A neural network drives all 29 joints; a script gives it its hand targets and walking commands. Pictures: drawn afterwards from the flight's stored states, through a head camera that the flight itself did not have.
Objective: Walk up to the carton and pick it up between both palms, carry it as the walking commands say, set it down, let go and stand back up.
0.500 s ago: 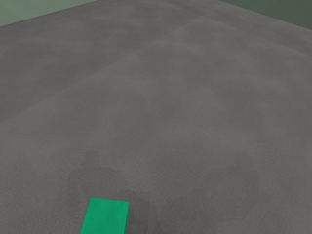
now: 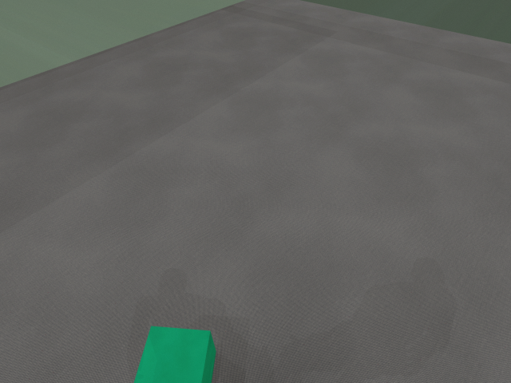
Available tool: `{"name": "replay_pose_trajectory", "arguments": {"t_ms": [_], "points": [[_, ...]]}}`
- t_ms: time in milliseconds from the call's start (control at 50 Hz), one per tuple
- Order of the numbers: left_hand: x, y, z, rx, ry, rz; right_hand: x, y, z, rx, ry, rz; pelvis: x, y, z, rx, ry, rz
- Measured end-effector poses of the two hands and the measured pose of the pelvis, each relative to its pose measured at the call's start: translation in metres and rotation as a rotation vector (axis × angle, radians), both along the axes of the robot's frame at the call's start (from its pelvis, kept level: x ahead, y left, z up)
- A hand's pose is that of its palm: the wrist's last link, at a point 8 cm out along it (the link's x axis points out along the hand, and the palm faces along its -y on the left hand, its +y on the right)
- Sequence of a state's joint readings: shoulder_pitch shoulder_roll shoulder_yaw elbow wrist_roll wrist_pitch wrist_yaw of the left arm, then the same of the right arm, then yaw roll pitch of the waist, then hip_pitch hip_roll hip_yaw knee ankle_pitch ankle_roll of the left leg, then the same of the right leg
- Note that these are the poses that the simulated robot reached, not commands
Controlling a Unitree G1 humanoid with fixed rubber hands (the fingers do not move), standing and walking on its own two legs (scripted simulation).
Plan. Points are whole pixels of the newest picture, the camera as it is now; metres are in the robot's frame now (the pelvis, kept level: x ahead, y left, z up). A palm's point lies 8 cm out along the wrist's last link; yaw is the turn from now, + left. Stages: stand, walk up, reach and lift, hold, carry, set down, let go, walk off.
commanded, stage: walk up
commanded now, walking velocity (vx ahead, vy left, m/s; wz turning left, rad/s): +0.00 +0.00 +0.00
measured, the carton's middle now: (176, 380) +0.29 +0.26 -0.67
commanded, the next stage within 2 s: none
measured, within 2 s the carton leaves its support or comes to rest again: neither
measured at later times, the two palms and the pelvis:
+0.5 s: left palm out of the picture +0.03 +0.25 -0.13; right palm out of the picture +0.03 -0.22 -0.15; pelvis +0.01 +0.01 +0.00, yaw +0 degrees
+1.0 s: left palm out of the picture +0.06 +0.32 -0.16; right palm out of the picture +0.10 -0.15 -0.13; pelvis +0.02 +0.08 -0.01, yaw +9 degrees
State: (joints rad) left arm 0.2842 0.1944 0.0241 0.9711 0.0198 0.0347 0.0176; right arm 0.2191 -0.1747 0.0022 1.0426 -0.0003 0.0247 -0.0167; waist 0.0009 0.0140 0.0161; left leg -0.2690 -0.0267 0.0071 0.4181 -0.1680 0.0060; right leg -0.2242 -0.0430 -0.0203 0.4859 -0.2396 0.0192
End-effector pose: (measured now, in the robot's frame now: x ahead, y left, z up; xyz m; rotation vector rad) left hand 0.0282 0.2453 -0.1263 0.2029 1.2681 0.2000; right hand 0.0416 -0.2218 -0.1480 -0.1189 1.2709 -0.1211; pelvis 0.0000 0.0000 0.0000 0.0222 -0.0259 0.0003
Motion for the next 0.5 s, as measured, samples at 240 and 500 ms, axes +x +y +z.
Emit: {"name": "replay_pose_trajectory", "arguments": {"t_ms": [240, 500], "points": [[-0.001, 0.004, -0.005, -0.017, -0.002, -0.001, -0.012, 0.003, 0.001, -0.017, 0.031, -0.006, 0.000, 0.006, -0.001, -0.014, -0.002, 0.000], [0.001, 0.007, -0.006, 0.007, 0.032, 0.008, -0.007, 0.001, 0.000, -0.017, 0.079, 0.005, 0.010, 0.007, -0.002, -0.016, 0.011, 0.002]]}}
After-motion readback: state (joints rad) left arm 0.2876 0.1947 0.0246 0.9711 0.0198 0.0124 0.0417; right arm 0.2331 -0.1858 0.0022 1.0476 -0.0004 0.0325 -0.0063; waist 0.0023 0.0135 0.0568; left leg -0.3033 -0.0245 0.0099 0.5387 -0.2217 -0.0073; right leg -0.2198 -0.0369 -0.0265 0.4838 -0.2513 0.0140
